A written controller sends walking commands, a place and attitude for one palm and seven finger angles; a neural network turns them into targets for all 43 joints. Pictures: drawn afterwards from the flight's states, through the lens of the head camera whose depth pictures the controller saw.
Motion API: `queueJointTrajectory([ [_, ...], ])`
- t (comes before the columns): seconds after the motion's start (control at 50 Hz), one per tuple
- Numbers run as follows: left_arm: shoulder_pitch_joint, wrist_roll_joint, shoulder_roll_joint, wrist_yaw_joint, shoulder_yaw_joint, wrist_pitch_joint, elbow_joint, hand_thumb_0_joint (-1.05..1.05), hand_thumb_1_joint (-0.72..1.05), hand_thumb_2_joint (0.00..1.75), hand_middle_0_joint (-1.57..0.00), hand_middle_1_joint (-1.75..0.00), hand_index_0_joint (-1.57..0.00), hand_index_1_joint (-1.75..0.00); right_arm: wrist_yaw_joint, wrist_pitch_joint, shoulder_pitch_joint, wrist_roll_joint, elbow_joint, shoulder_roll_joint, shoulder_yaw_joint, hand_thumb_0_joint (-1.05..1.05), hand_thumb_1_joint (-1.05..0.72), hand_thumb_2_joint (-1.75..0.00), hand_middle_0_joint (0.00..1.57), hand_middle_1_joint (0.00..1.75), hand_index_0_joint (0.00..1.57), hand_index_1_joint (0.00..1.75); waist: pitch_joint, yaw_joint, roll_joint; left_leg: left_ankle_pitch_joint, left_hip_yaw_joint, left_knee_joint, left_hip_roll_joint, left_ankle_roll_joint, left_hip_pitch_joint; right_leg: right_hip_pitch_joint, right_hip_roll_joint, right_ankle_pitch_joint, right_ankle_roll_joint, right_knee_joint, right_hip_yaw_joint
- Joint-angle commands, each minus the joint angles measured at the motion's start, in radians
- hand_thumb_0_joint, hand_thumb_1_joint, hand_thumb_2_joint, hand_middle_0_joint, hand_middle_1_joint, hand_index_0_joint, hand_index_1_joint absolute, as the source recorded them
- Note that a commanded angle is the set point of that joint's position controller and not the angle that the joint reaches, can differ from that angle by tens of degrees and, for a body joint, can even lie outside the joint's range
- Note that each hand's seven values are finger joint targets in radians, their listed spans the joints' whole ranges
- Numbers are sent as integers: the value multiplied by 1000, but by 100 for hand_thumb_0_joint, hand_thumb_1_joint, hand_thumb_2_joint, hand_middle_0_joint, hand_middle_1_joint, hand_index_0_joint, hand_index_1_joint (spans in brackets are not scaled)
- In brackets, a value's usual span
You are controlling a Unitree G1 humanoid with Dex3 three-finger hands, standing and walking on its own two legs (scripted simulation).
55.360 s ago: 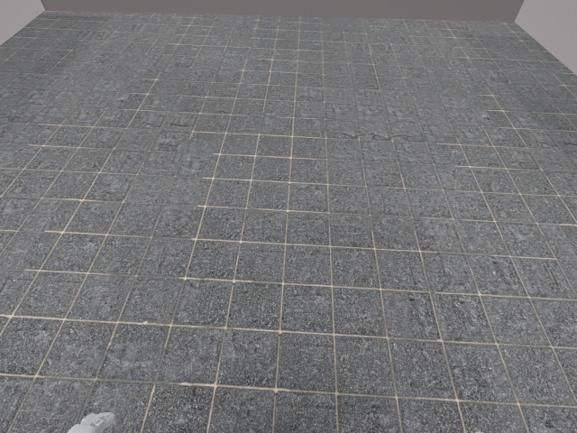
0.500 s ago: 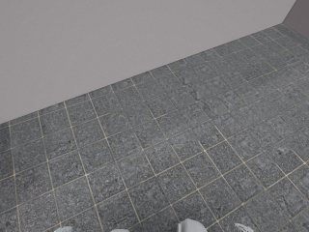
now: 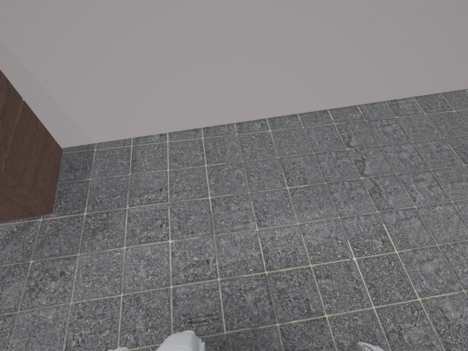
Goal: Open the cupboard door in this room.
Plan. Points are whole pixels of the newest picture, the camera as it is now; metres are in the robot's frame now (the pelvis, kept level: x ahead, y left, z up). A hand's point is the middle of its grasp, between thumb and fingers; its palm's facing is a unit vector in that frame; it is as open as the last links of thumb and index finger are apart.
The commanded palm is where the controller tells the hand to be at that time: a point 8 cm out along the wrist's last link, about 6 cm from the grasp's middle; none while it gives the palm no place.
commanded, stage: turn to face it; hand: left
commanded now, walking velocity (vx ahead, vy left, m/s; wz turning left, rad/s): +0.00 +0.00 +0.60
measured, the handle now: out of the picture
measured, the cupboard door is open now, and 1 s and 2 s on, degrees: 41 41 41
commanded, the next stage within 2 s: take the last steps up to it in 1.44 s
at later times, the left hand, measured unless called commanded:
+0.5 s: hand out of the picture +0.07 +0.20 -0.15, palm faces +0.28 -0.91 -0.30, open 7.4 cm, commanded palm none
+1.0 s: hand out of the picture -0.04 +0.20 -0.17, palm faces +0.60 -0.76 -0.26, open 7.4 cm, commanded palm none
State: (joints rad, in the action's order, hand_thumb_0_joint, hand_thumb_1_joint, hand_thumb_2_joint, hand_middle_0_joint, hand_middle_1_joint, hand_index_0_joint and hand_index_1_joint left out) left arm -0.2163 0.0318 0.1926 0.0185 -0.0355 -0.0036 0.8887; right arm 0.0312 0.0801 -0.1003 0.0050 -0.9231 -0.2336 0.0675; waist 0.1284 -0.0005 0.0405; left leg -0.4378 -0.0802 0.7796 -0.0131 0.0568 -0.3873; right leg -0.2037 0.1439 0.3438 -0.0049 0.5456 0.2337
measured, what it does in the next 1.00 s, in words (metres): steps on the spot, turning left: left foot, then right foot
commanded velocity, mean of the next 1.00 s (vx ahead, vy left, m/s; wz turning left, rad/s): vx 0.00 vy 0.00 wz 0.60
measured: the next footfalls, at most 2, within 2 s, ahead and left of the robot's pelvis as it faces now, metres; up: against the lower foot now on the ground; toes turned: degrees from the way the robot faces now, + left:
left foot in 0.06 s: +0.05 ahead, +0.12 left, +0.00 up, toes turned +8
right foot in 0.44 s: +0.08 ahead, -0.13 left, +0.00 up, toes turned +12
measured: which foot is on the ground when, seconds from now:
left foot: up 0.00-0.04, down 0.06-0.42, up 0.44-0.78, down 0.80-1.00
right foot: down 0.00-0.06, up 0.08-0.42, down 0.44-0.80, up 0.82-1.00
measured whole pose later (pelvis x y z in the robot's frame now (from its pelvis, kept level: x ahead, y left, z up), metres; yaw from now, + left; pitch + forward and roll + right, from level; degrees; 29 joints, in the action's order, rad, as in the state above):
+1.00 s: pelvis +0.03 -0.02 +0.00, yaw +36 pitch +2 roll +0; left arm -0.18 0.02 0.27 0.01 -0.08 -0.06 0.91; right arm 0.00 0.03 -0.13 0.02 -0.90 -0.22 0.05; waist 0.09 0.01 0.04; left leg -0.26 0.02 0.52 0.02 -0.02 -0.29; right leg -0.48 0.09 0.44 -0.09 1.06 0.02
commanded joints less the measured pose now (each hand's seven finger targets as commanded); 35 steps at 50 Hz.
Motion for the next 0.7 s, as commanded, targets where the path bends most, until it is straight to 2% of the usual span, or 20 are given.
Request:
queueJointTrajectory([
  [0.0,-43,-14,234,5,-79,12,-49,0,90,90,-20,-30,-20,-30,0,-50,-45,10,77,-89,20,0,-90,-90,20,30,20,30,-212,-26,94,211,-43,-302,18,-38,201,63,203,-606,30,87,-69],
  [0.02,-34,-18,197,0,-73,9,-68,0,90,90,-20,-30,-20,-30,-3,-58,-114,17,68,-170,40,0,-90,-90,20,30,20,30,-274,-64,-95,439,147,-362,-131,-101,389,-115,130,-359,-28,285,-29],
  [0.04,13,-26,125,-7,-50,4,-119,0,90,90,-20,-30,-20,-30,-14,-58,-195,22,60,-286,70,0,-90,-90,20,30,20,30,-282,-111,-386,885,511,-386,-407,-279,487,-387,-12,331,-92,519,-51],
  [0.06,74,-13,149,2,-49,-12,-144,0,90,90,-20,-30,-20,-30,-24,-51,-241,16,41,-292,68,0,-90,-90,20,30,20,30,-267,-118,-210,840,494,-378,-448,-332,434,-418,-12,336,-76,615,-180],
  [0.08,90,-13,120,6,-52,-16,-124,0,90,90,-20,-30,-20,-30,-38,-59,-216,18,46,-269,65,0,-90,-90,20,30,20,30,-286,-99,-261,784,473,-378,-376,-301,418,-441,-13,271,-79,650,-216],
  [0.12,72,-13,135,-4,-56,-20,-88,0,90,90,-20,-30,-20,-30,-47,-64,-98,18,76,-208,45,0,-90,-90,20,30,20,30,-219,-46,-242,660,344,-406,-274,-240,298,-404,-14,124,-84,661,-246],
  [0.18,25,-14,132,-10,-57,-27,-63,0,90,90,-20,-30,-20,-30,-45,-70,-55,18,87,-192,35,0,-90,-90,20,30,20,30,-183,-7,-169,569,289,-429,-221,-217,227,-337,-35,65,-88,569,-234],
  [0.28,56,-16,122,-10,-50,-25,-87,0,90,90,-20,-30,-20,-30,-37,-60,-59,24,82,-205,46,0,-90,-90,20,30,20,30,-164,-17,-186,432,347,-428,-196,-216,159,-218,-90,89,-80,312,-203],
  [0.32,21,-18,126,-8,-49,-17,-87,0,90,90,-20,-30,-20,-30,-36,-54,-38,23,89,-209,50,0,-90,-90,20,30,20,30,-177,-5,-217,457,374,-391,-182,-207,134,-132,-121,73,-72,191,-190],
  [0.36,-30,-21,132,-5,-54,-6,-76,0,90,90,-20,-30,-20,-30,-36,-50,-14,17,98,-197,55,0,-90,-90,20,30,20,30,-182,24,-202,436,375,-330,-142,-172,52,17,-137,-47,-65,5,-174],
  [0.38,-77,-18,167,1,-64,3,-70,0,90,90,-20,-30,-20,-30,-32,-50,-4,9,107,-170,52,0,-90,-90,20,30,20,30,-196,51,-112,338,352,-255,-92,-129,-35,139,-82,-107,-51,-140,-221],
  [0.4,-107,-1,255,11,-84,14,-67,0,90,90,-20,-30,-20,-30,-26,-50,-20,0,124,-105,43,0,-90,-90,20,30,20,30,-209,61,156,62,204,-37,43,-51,-218,254,171,-106,31,-263,-487],
  [0.42,-87,1,303,14,-83,10,-83,0,90,90,-20,-30,-20,-30,-21,-50,-7,4,141,-99,44,0,-90,-90,20,30,20,30,-187,65,248,-190,124,220,86,-19,-226,148,371,-203,144,-296,-606],
  [0.44,-61,-5,252,22,-75,17,-82,0,90,90,-20,-30,-20,-30,-22,-40,5,12,122,-126,48,0,-90,-90,20,30,20,30,-162,48,254,-167,173,384,31,-27,-228,76,343,-269,171,-274,-581],
  [0.46,-11,-9,217,21,-63,16,-88,0,90,90,-20,-30,-20,-30,-18,-35,0,13,103,-116,49,0,-90,-90,20,30,20,30,-128,19,213,-96,161,468,12,-17,-237,60,278,-335,160,-243,-491],
  [0.48,32,-11,186,20,-53,16,-95,0,90,90,-20,-30,-20,-30,-11,-29,-15,13,84,-104,43,0,-90,-90,20,30,20,30,-118,-8,165,-31,142,493,-7,-5,-228,55,223,-409,139,-210,-365],
  [0.52,38,-6,168,20,-50,19,-97,0,90,90,-20,-30,-20,-30,-1,-23,-24,8,74,-71,33,0,-90,-90,20,30,20,30,-134,-14,163,1,96,407,-11,9,-189,76,180,-502,107,-190,-245],
  [0.62,-56,-2,207,17,-63,19,-54,0,90,90,-20,-30,-20,-30,5,-29,54,4,82,-42,14,0,-90,-90,20,30,20,30,-153,40,157,-28,7,104,0,11,-106,174,206,-640,107,-139,-170],
  [0.66,-78,-1,228,15,-73,16,-45,0,90,90,-20,-30,-20,-30,4,-36,69,2,91,-39,9,0,-90,-90,20,30,20,30,-159,54,164,-36,-18,5,10,0,-70,193,221,-690,110,-106,-161],
  [0.68,-76,-1,234,14,-77,15,-41,0,90,90,-20,-30,-20,-30,3,-38,57,2,90,-42,10,0,-90,-90,20,30,20,30,-167,45,178,-18,-25,-47,11,-7,-39,185,230,-687,106,-87,-155],
])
